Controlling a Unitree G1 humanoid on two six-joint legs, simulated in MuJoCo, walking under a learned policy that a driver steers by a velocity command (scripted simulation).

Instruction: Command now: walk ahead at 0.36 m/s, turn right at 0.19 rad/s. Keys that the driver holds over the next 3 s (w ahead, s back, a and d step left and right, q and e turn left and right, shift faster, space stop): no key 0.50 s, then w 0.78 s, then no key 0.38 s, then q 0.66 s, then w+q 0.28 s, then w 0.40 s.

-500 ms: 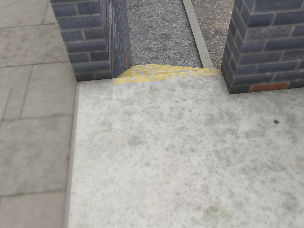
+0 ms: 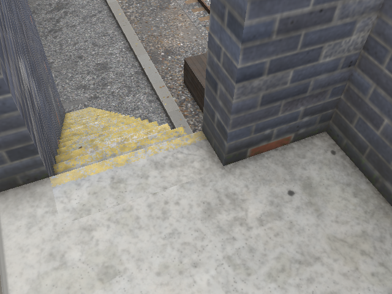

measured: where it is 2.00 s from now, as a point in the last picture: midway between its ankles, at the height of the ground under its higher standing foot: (196, 283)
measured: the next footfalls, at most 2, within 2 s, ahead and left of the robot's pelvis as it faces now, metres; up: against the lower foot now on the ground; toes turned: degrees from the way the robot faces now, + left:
right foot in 0.20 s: +0.23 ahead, -0.11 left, +0.00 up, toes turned -2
left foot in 0.54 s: +0.16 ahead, +0.09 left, +0.00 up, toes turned +0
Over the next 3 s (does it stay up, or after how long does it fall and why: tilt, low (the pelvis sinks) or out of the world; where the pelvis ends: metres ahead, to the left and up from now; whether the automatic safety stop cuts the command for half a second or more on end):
stays up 0.61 0.11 0.00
